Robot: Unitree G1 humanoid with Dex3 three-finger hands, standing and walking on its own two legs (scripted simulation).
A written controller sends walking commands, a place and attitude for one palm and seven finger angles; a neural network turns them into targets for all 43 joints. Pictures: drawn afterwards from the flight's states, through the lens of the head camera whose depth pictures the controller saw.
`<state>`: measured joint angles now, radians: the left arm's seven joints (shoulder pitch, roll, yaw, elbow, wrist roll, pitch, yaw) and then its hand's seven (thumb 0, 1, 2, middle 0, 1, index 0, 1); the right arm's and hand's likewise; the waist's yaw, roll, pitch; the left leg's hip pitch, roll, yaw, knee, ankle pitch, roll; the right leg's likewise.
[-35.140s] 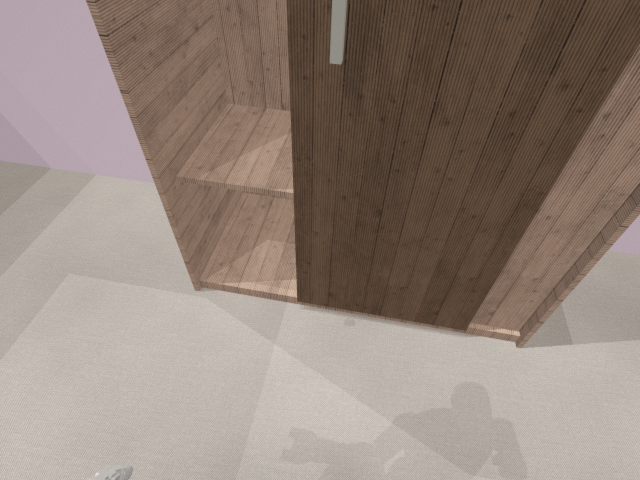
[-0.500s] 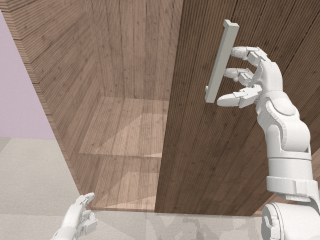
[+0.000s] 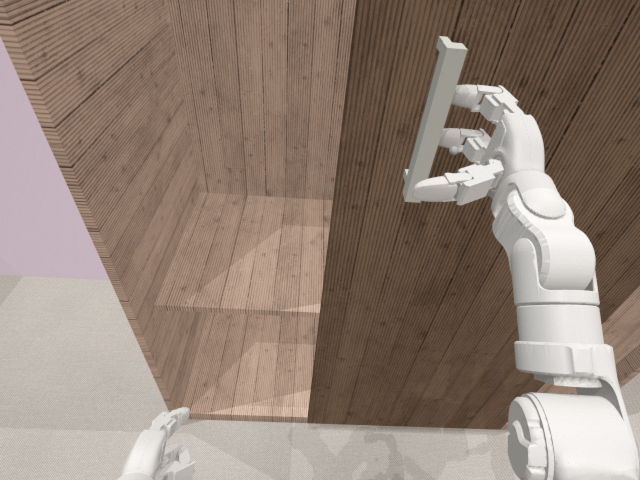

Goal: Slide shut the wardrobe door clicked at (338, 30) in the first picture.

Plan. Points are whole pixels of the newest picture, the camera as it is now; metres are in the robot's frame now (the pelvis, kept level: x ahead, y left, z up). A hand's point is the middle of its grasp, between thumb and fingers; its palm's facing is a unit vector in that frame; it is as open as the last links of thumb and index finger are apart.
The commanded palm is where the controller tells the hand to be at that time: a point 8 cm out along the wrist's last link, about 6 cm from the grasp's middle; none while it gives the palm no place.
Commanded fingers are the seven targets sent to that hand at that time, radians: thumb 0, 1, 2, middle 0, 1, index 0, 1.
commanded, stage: move the hooked fingers beside the handle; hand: right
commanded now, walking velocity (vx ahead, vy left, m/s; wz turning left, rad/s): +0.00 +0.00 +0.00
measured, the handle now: (426, 124) +0.47 -0.10 +0.27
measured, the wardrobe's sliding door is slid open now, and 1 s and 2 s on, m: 0.38 0.38 0.38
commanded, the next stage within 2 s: none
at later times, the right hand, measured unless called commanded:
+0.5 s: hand (453, 154) +0.38 -0.11 +0.27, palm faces +0.00 +1.00 -0.02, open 14.4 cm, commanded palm +0.36 -0.16 +0.26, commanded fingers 0.00 0.50 -0.30 0.30 1.20 0.30 1.20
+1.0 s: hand (458, 151) +0.38 -0.11 +0.28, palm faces -0.01 +1.00 -0.02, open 14.0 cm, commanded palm +0.37 -0.17 +0.26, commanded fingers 0.00 0.50 -0.30 0.30 1.20 0.30 1.20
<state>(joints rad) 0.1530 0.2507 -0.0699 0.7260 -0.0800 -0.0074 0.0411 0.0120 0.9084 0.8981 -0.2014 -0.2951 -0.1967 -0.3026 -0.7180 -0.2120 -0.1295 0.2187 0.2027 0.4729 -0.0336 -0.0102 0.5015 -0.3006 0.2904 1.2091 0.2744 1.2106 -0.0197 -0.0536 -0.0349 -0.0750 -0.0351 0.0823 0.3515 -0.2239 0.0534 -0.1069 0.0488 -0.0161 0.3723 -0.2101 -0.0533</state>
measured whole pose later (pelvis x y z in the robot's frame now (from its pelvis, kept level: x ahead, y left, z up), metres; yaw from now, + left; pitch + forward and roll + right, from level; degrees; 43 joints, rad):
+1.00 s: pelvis +0.00 +0.01 +0.00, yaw +1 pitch -3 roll +0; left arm 0.13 0.26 -0.07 0.70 -0.08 0.00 0.05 0.01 0.91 0.90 -0.20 -0.30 -0.20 -0.30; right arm -0.68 -0.26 -0.17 0.20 0.22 0.47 0.02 -0.01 0.50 -0.30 0.30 1.20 0.29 1.19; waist -0.01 -0.06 -0.05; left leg -0.08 -0.05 0.07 0.35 -0.22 0.06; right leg -0.10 0.04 -0.02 0.36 -0.20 -0.04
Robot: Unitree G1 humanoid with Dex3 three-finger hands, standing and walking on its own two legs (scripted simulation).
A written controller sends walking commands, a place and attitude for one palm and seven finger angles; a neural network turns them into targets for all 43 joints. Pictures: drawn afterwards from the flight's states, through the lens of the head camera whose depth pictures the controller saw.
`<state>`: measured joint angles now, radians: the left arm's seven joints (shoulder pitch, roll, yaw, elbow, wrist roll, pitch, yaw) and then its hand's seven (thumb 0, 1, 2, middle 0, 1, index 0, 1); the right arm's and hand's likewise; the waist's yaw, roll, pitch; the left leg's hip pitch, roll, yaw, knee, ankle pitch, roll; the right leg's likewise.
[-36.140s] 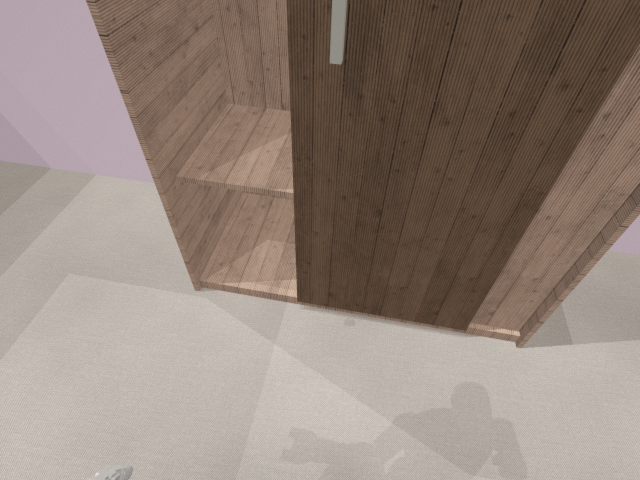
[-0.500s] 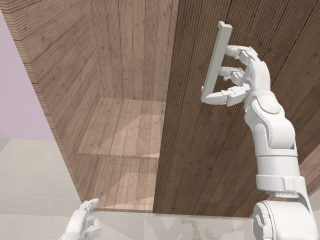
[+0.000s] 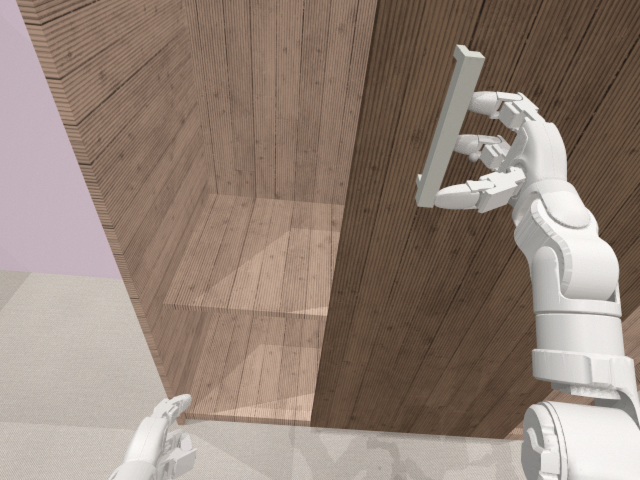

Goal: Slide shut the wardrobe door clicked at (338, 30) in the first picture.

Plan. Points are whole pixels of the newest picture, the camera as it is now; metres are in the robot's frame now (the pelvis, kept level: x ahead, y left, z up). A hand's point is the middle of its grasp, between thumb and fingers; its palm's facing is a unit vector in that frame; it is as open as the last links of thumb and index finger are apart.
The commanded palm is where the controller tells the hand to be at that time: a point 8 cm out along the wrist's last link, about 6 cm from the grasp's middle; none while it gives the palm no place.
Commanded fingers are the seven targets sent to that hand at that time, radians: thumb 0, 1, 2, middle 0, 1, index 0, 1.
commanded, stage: move the hooked fingers beside the handle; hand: right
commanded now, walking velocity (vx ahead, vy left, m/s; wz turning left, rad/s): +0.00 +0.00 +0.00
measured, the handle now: (441, 131) +0.47 -0.11 +0.26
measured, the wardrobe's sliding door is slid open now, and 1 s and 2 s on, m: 0.38 0.38 0.38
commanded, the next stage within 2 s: feel for the door with the fingertips in 1.52 s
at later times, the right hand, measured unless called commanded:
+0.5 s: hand (501, 168) +0.38 -0.16 +0.27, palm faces +0.03 +1.00 -0.03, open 14.0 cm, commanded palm +0.36 -0.22 +0.26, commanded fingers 0.00 0.50 -0.30 0.30 1.20 0.30 1.20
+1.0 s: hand (508, 163) +0.38 -0.17 +0.27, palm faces +0.01 +1.00 -0.03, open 14.0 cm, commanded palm +0.36 -0.22 +0.26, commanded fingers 0.00 0.50 -0.30 0.30 1.20 0.30 1.20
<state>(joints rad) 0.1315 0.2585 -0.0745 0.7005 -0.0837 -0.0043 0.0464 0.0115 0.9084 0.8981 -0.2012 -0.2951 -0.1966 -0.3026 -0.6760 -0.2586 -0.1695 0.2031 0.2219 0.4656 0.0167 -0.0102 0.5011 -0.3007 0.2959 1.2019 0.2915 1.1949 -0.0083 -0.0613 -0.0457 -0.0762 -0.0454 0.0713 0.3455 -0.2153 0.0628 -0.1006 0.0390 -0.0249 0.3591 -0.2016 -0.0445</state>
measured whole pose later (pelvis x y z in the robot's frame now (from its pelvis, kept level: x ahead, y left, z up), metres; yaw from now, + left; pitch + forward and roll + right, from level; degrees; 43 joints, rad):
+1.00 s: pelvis +0.00 -0.01 +0.00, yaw +0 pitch -3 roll +0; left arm 0.15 0.27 -0.08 0.70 -0.09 -0.03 0.05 0.01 0.91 0.90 -0.20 -0.30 -0.20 -0.30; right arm -0.65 -0.34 -0.23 0.23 0.24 0.43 0.11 -0.01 0.50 -0.30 0.30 1.20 0.30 1.20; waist -0.01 -0.06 -0.05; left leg -0.09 -0.04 0.07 0.35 -0.22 0.06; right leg -0.12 0.04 -0.02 0.38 -0.21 -0.05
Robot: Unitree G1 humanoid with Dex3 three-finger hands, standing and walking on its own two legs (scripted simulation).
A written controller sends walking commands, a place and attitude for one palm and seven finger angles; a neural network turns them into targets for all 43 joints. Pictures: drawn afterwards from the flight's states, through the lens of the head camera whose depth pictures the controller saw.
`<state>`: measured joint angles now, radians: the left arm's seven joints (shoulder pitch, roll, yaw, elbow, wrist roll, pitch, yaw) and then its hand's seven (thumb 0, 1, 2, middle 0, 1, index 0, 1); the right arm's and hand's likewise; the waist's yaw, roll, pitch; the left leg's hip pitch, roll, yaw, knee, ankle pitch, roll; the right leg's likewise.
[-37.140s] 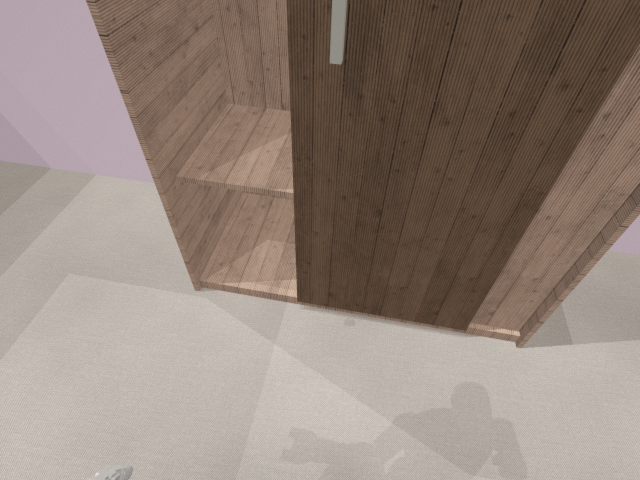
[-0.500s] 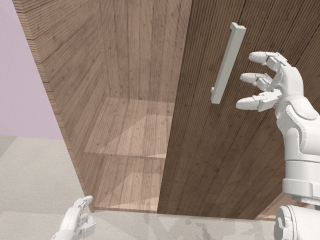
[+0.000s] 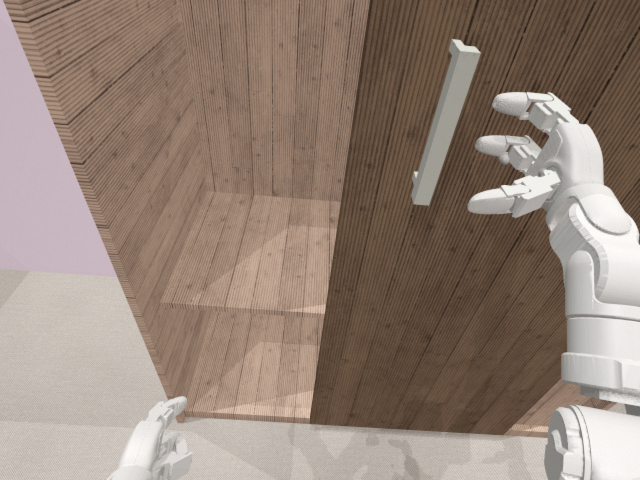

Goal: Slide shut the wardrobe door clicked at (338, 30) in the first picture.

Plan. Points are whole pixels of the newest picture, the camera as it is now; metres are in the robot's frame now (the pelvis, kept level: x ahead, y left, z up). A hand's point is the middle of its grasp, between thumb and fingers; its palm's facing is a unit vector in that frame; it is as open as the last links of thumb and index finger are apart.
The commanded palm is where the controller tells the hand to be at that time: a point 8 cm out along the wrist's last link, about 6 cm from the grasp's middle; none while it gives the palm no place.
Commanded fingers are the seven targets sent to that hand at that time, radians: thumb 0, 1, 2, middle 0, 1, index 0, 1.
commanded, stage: move the hooked fingers beside the handle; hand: right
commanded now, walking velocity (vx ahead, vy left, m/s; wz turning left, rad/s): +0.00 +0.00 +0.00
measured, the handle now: (437, 127) +0.47 -0.10 +0.27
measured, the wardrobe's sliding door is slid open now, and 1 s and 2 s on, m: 0.38 0.38 0.38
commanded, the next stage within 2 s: feel for the door with the fingertips in 0.52 s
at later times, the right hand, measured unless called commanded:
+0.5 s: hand (490, 154) +0.40 -0.15 +0.27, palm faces +0.01 +1.00 -0.03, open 14.0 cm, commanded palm +0.38 -0.21 +0.26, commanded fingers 0.00 0.50 -0.30 0.30 1.20 0.30 1.20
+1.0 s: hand (468, 157) +0.38 -0.12 +0.27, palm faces +0.00 +1.00 -0.02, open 14.0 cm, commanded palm +0.37 -0.17 +0.26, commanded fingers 0.00 0.50 -0.30 0.30 1.20 0.30 1.20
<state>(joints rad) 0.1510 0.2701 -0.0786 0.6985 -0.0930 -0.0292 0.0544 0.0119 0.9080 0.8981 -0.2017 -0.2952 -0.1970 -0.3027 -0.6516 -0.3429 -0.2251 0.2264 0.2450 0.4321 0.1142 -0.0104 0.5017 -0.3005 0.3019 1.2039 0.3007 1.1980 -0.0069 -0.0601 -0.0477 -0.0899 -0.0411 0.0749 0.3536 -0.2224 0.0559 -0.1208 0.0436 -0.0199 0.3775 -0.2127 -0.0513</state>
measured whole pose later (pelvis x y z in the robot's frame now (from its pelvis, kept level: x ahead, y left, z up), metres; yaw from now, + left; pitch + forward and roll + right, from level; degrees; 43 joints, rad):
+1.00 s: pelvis +0.00 +0.01 +0.00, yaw +0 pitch -3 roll +0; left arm 0.11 0.26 -0.07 0.70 -0.09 0.00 0.04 0.01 0.91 0.90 -0.20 -0.30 -0.20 -0.30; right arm -0.65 -0.25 -0.17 0.16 0.23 0.50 0.02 -0.01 0.50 -0.30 0.30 1.20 0.30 1.21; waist -0.01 -0.06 -0.05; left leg -0.08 -0.05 0.07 0.35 -0.23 0.06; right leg -0.11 0.04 -0.02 0.37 -0.22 -0.04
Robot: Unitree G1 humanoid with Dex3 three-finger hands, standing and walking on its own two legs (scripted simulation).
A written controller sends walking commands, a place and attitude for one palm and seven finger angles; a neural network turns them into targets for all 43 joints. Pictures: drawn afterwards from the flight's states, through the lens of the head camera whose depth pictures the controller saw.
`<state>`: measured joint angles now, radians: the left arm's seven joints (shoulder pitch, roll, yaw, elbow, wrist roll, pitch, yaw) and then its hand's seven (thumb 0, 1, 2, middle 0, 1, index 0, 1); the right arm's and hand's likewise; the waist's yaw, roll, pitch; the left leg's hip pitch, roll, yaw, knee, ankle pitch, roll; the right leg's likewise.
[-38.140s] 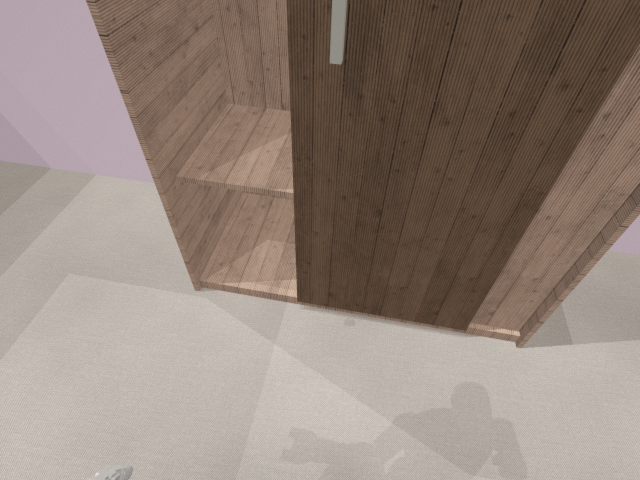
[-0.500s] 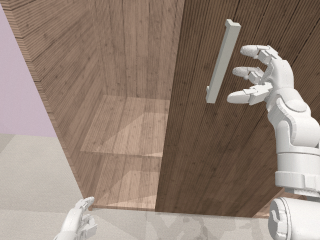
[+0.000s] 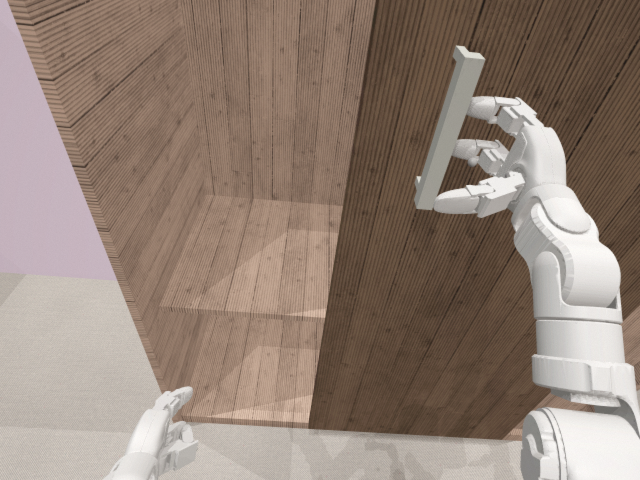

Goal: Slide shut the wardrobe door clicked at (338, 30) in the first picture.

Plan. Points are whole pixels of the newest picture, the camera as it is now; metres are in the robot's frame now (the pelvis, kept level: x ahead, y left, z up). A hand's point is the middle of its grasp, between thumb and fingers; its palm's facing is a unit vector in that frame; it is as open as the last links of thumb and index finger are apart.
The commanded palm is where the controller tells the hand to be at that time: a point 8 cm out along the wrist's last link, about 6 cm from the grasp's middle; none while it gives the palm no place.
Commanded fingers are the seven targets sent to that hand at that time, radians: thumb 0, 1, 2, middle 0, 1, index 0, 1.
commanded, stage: feel for the door with the fingertips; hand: right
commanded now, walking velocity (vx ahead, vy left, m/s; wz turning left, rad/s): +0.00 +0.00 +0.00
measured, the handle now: (440, 133) +0.46 -0.11 +0.27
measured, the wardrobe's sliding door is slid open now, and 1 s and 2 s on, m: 0.38 0.38 0.38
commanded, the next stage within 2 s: slide the fingers in behind the handle in 0.56 s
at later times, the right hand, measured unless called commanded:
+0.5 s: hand (462, 144) +0.41 -0.12 +0.28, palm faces +0.01 +1.00 -0.02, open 14.0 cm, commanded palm +0.39 -0.18 +0.26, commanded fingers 0.00 0.50 -0.30 0.30 1.20 0.30 1.20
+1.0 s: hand (470, 152) +0.41 -0.13 +0.27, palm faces +0.01 +1.00 -0.01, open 14.0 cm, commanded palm +0.39 -0.19 +0.26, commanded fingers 0.00 0.50 -0.30 0.30 1.20 0.30 1.20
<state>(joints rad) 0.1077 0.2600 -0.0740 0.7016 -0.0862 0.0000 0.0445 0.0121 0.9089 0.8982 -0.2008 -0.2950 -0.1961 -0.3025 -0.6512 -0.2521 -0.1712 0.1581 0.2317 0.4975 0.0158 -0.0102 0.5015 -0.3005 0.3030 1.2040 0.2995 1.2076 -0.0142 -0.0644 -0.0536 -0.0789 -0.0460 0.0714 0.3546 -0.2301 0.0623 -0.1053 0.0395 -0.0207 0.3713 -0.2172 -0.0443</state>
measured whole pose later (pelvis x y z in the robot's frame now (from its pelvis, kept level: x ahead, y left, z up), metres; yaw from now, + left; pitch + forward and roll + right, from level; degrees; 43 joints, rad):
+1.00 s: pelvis +0.00 +0.00 +0.00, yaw +1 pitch -2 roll +0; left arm 0.19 0.26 -0.06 0.70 -0.08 -0.03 0.05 0.01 0.91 0.90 -0.20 -0.30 -0.20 -0.30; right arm -0.75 -0.29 -0.21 0.35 0.20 0.40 0.03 -0.01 0.50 -0.30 0.32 1.21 0.30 1.20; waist 0.01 -0.05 -0.04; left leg -0.10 -0.05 0.06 0.34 -0.21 0.06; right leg -0.12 0.03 -0.04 0.37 -0.21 -0.05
